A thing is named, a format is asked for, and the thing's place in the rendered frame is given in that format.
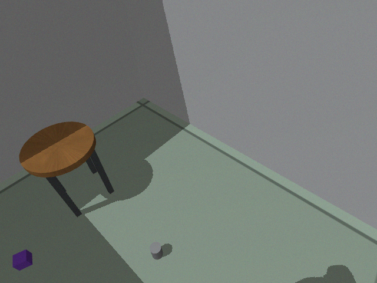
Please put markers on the stool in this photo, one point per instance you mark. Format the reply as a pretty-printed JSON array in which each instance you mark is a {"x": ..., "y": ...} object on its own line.
[{"x": 59, "y": 149}]

